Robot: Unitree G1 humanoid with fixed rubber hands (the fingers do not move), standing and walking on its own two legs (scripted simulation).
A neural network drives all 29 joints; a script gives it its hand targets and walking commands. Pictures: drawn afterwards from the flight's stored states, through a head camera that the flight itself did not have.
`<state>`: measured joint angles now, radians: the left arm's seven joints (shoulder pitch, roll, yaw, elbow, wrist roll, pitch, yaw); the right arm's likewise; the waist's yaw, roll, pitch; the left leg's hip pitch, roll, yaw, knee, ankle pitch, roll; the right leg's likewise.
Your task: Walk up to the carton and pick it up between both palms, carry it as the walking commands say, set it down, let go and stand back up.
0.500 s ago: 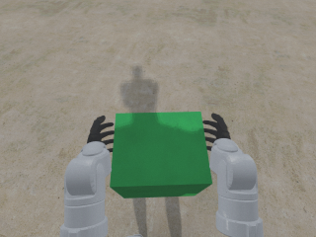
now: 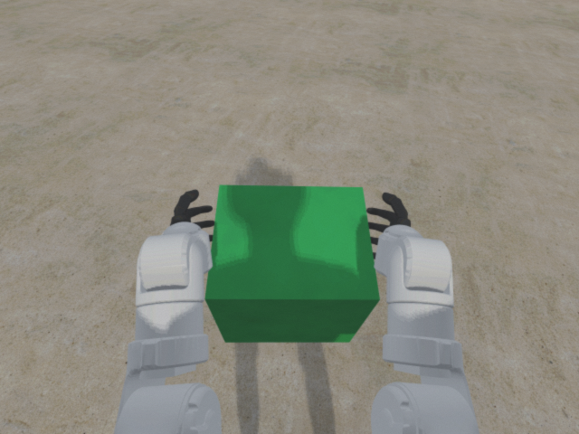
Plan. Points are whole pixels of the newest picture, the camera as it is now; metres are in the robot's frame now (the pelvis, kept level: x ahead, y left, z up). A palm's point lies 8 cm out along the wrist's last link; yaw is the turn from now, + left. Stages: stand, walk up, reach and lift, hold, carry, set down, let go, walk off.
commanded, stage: carry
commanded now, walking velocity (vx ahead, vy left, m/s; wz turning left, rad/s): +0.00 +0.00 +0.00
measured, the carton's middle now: (289, 269) +0.35 +0.01 +0.04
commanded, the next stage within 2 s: none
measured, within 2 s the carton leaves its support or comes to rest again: neither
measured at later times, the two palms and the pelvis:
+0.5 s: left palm (200, 262) +0.31 +0.13 +0.11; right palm (408, 263) +0.31 -0.15 +0.11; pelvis -0.01 -0.01 +0.00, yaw +1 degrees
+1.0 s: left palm (209, 238) +0.34 +0.12 +0.12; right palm (409, 241) +0.35 -0.16 +0.12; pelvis +0.03 -0.02 +0.00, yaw +1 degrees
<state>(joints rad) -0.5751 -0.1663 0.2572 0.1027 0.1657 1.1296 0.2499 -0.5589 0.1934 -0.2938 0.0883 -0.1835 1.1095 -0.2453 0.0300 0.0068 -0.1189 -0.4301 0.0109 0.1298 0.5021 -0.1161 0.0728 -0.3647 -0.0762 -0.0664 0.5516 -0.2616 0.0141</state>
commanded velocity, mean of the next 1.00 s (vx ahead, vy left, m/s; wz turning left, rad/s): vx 0.00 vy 0.00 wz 0.00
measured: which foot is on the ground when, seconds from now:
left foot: down 0.00-1.00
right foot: down 0.00-1.00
